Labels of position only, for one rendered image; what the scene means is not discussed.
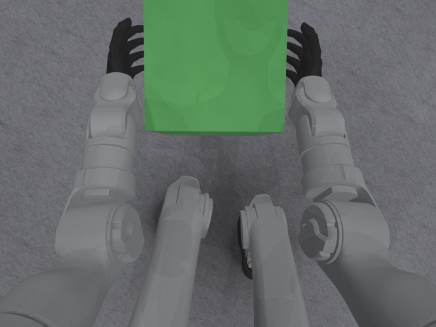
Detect robot right forearm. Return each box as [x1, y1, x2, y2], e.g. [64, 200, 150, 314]
[288, 76, 390, 244]

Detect robot left thigh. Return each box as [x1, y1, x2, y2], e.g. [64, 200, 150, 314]
[128, 184, 213, 327]

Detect left robot hand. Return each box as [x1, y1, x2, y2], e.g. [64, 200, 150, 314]
[106, 18, 144, 79]

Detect robot right upper arm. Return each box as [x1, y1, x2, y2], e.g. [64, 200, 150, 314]
[298, 200, 436, 327]

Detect robot left forearm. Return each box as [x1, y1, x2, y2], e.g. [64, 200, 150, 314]
[55, 72, 141, 257]

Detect carton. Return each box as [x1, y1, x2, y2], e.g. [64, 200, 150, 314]
[143, 0, 288, 136]

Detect robot right shin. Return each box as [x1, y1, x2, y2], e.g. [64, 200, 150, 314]
[245, 194, 287, 268]

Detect right robot hand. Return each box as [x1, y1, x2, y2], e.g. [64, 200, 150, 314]
[286, 22, 322, 87]

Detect robot left upper arm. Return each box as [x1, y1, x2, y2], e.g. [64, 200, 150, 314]
[0, 202, 144, 327]

